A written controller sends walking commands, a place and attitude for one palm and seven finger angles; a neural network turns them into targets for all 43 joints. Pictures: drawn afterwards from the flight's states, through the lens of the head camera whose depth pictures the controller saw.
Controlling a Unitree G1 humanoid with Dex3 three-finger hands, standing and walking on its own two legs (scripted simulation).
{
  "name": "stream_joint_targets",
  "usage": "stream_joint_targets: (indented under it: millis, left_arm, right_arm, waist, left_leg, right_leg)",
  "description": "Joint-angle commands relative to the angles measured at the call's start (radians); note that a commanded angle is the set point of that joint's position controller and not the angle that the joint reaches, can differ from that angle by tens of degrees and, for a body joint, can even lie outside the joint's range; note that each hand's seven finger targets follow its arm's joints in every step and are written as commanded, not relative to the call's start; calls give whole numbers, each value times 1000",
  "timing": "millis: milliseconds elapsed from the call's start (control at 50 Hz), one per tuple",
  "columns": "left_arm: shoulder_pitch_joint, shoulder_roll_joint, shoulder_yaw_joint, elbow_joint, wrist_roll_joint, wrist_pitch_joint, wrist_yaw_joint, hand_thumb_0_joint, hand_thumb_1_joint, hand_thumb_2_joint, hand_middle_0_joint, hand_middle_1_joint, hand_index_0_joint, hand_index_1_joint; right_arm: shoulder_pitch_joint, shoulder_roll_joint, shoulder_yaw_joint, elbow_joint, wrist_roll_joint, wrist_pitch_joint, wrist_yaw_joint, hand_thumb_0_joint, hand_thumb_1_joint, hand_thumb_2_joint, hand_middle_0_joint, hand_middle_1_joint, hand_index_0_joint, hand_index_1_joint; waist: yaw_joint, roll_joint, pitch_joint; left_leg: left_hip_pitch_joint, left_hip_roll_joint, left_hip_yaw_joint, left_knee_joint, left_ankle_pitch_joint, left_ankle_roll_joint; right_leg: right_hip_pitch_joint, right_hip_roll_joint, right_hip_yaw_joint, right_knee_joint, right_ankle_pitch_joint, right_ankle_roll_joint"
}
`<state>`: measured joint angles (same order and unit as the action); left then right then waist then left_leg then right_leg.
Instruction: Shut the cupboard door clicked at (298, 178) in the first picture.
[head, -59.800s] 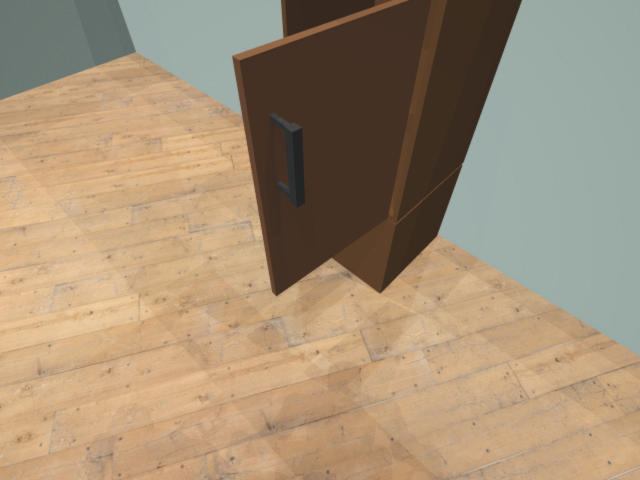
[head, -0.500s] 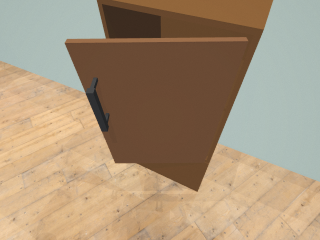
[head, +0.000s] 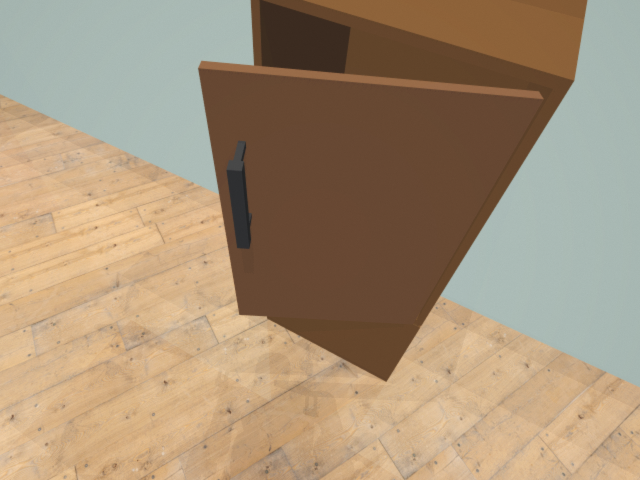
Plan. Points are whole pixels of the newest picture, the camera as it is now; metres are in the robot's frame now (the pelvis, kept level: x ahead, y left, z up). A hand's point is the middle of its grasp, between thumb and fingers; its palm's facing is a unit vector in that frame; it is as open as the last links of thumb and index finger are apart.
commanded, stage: come to a stop and stand still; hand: left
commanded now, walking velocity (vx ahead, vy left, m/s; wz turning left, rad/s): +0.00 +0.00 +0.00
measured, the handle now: (242, 198) +0.47 +0.16 +0.07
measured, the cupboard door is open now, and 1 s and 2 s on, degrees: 26 26 26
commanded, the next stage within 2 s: look again from close up in 1.34 s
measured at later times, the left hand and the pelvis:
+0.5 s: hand out of the picture -0.01 +0.11 -0.18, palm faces +0.04 -0.99 -0.16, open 7.3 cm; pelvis -0.01 -0.05 +0.00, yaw +1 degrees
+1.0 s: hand out of the picture +0.00 +0.12 -0.18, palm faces +0.06 -0.99 -0.14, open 7.4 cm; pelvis +0.01 -0.04 +0.00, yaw +1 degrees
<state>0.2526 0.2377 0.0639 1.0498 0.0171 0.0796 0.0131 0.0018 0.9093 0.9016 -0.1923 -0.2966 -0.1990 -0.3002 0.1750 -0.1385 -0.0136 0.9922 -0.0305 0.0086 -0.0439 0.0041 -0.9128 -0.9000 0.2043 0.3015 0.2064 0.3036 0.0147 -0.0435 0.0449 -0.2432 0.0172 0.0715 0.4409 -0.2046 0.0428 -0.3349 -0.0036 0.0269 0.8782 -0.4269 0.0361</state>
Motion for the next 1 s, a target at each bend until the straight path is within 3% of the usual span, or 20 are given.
stream_joint_targets:
  millis: [0, 60, 80, 100, 120, 140, 160, 180, 220, 260, 300, 700, 980]
  left_arm:
    - [-21, 5, -8, -72, 3, -35, -7, 0, 900, 900, -200, -300, -200, -300]
    - [79, 0, -13, -27, 1, -43, -2, 0, 900, 900, -200, -300, -200, -300]
    - [96, 13, -13, -16, 3, -52, 3, 0, 900, 900, -200, -300, -200, -300]
    - [99, 41, -13, -13, 5, -61, 9, 0, 900, 900, -200, -300, -200, -300]
    - [72, 73, -15, -10, 3, -68, 10, 0, 900, 900, -200, -300, -200, -300]
    - [48, 97, -18, -16, 1, -66, 8, 0, 900, 900, -200, -300, -200, -300]
    - [30, 80, -21, -5, 0, -81, 9, 0, 900, 900, -200, -300, -200, -300]
    - [29, 62, -27, 3, -1, -87, 11, 0, 900, 900, -200, -300, -200, -300]
    - [31, 42, -34, 12, -7, -91, 14, 0, 900, 900, -200, -300, -200, -300]
    - [39, 29, -36, 25, -11, -89, 16, 0, 900, 900, -200, -300, -200, -300]
    - [54, 21, -37, 35, -11, -84, 17, 0, 900, 900, -200, -300, -200, -300]
    - [126, -25, -39, 64, -8, -90, 28, 0, 900, 900, -200, -300, -200, -300]
    - [122, -16, -42, 66, -5, -88, 29, 0, 900, 900, -200, -300, -200, -300]
  right_arm:
    - [107, -215, -59, 3, 1, -4, -7, 0, -900, -900, 200, 300, 200, 300]
    - [77, -213, -58, 16, 13, -3, -1, 0, -900, -900, 200, 300, 200, 300]
    - [76, -184, -54, 21, 20, -3, 3, 0, -900, -900, 200, 300, 200, 300]
    - [79, -150, -47, 21, 25, -3, 7, 0, -900, -900, 200, 300, 200, 300]
    - [79, -111, -35, 21, 27, -1, 13, 0, -900, -900, 200, 300, 200, 300]
    - [82, -100, -29, 21, 25, 2, 21, 0, -900, -900, 200, 300, 200, 300]
    - [83, -90, -22, 39, 16, 4, 20, 0, -900, -900, 200, 300, 200, 300]
    - [95, -92, -22, 51, 15, 4, 21, 0, -900, -900, 200, 300, 200, 300]
    - [132, -100, -18, 87, 16, -3, 21, 0, -900, -900, 200, 300, 200, 300]
    - [148, -103, -17, 111, 16, -4, 18, 0, -900, -900, 200, 300, 200, 300]
    - [153, -96, -14, 123, 18, -3, 15, 0, -900, -900, 200, 300, 200, 300]
    - [172, -75, -13, 141, 22, -15, -1, 0, -900, -900, 200, 300, 200, 300]
    - [141, -99, -10, 128, 22, -19, -3, 0, -900, -900, 200, 300, 200, 300]
  waist:
    - [-56, 182, -59]
    - [-12, 170, -79]
    - [-3, 121, -54]
    - [-6, 42, -35]
    - [-26, -29, -16]
    - [-38, -6, -10]
    - [-39, -118, 6]
    - [-38, -154, 25]
    - [-42, -76, 17]
    - [-38, -7, 31]
    - [-30, 24, 64]
    - [-19, 29, 18]
    - [-15, 39, 25]
  left_leg:
    - [133, 274, -262, -156, 197, 118]
    - [47, 223, -218, -119, 94, 74]
    - [-14, 182, -188, -89, 57, 41]
    - [-70, 117, -142, -46, -19, -4]
    - [-44, 56, -74, -23, -84, -43]
    - [32, 27, -62, -18, -56, -51]
    - [48, 26, -51, -1, -14, -53]
    - [60, 35, -51, -1, 1, -51]
    - [87, 55, -59, -25, 74, -51]
    - [94, 71, -67, -48, 88, -52]
    - [71, 75, -68, -59, 79, -52]
    - [102, 91, -76, -52, 188, -43]
    - [125, 93, -83, -64, 228, -37]
  right_leg:
    - [-8, -16, -25, -189, -27, -17]
    - [164, -4, -58, -410, 163, -29]
    - [228, -18, -29, -523, 230, -35]
    - [247, -94, 75, -589, 217, -63]
    - [163, -183, 139, -626, 150, -103]
    - [70, -202, 148, -633, 95, -113]
    - [43, -170, 149, -645, 137, -113]
    - [36, -160, 130, -651, 177, -111]
    - [60, -141, 99, -616, 248, -101]
    - [64, -115, 79, -612, 194, -87]
    - [71, -104, 73, -620, 171, -82]
    - [163, -95, 37, -563, 404, -73]
    - [187, -93, 26, -568, 416, -65]
